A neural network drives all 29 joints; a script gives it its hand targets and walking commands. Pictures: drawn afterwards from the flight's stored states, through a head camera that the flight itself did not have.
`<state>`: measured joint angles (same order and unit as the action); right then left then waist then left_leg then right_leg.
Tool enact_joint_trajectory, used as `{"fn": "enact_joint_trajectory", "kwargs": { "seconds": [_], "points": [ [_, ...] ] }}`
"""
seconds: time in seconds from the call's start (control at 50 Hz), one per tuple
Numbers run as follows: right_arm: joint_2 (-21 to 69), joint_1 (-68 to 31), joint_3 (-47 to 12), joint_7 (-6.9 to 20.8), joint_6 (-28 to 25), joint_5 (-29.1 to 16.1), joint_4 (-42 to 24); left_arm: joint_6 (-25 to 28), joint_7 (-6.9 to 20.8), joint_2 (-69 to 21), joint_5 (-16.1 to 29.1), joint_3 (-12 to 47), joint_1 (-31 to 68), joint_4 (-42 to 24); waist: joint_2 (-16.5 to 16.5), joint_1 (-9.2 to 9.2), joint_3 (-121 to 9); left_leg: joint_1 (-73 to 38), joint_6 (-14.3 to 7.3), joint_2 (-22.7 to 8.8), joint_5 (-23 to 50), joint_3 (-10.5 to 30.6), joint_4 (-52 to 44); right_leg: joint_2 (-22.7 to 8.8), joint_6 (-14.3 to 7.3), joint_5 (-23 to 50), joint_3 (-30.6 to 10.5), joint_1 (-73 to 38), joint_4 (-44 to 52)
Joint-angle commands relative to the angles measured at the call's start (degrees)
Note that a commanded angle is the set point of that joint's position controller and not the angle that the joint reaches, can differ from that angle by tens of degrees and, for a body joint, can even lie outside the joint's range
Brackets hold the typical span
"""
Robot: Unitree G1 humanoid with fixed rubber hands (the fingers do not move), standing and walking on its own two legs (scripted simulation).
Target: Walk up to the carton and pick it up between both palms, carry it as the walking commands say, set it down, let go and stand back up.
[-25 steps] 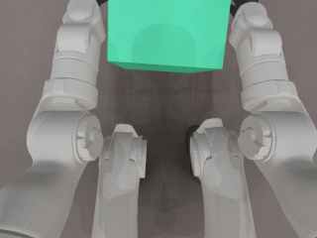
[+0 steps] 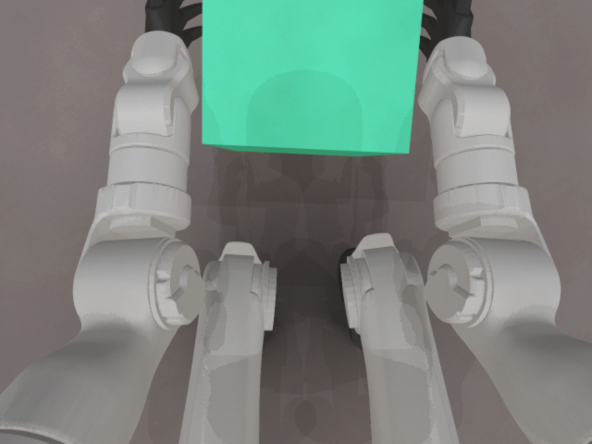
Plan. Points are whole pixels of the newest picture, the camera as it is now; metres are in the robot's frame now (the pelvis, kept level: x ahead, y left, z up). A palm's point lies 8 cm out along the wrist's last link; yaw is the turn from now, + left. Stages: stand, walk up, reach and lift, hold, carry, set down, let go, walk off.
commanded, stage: reach and lift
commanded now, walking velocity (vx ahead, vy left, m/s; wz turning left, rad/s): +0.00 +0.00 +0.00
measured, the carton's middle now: (304, 67) +0.53 -0.02 -0.19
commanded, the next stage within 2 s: none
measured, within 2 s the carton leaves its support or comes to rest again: neither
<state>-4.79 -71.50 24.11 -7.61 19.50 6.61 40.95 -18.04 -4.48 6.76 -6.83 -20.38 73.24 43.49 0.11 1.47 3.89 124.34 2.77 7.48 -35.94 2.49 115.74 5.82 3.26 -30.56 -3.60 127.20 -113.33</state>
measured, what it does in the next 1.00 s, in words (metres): rises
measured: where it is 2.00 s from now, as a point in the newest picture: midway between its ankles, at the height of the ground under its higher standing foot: (303, 324)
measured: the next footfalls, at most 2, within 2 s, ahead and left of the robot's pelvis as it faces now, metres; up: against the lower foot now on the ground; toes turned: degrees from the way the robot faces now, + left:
none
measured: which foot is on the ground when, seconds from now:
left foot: down 0.00-1.00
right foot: down 0.00-1.00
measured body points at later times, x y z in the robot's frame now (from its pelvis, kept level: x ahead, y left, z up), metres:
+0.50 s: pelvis -0.01 +0.00 +0.05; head +0.29 +0.00 +0.39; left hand +0.53 +0.12 -0.04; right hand +0.51 -0.17 -0.04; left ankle +0.09 +0.12 -0.39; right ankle +0.11 -0.12 -0.39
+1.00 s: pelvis +0.00 +0.00 +0.11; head +0.26 -0.01 +0.47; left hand +0.51 +0.12 +0.04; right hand +0.49 -0.17 +0.03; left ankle +0.09 +0.12 -0.39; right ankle +0.11 -0.13 -0.39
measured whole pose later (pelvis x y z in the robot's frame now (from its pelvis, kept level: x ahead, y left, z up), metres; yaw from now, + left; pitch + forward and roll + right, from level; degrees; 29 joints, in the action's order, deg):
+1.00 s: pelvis +0.00 +0.00 +0.11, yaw +0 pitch +42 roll +1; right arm 1.3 -57.8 28.1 -5.5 21.6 11.9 38.2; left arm -19.4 -3.0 0.2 -12.0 -24.2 60.3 42.5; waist 0.4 1.4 -8.3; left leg 105.7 2.5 8.0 -30.9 4.5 94.5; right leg 6.7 3.3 -26.8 -5.7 107.9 -92.7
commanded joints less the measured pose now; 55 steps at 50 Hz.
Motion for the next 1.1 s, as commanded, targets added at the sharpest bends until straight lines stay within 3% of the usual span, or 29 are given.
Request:
{"fn": "enact_joint_trajectory", "kwargs": {
  "seconds": [0.0,0.36,1.08],
  "points": [
    [57.38,-39.09,-29.22,15.71,-1.91,-8.25,-4.72,0.55,14.37,-59.90,7.76,27.98,34.59,-2.48,1.30,1.23,-75.75,-33.29,-1.16,2.47,25.62,-5.97,-11.95,3.37,-1.10,25.84,8.48,-46.79,7.33],
    [59.45,-36.59,-25.48,16.98,-0.45,-5.07,-1.71,-0.34,14.17,-61.89,3.78,22.92,31.95,1.23,1.24,0.70,-71.75,-36.53,-1.24,2.77,19.02,-5.92,-20.35,3.56,-0.99,18.03,8.62,-45.97,15.94],
    [66.09,-24.30,-27.52,16.90,0.23,-3.81,-2.11,-0.46,15.01,-67.34,2.79,24.10,20.40,0.86,0.32,0.45,-70.11,-47.59,-1.11,3.39,20.22,-4.99,-34.55,4.12,-0.47,20.03,6.90,-60.80,30.75]
  ]
}}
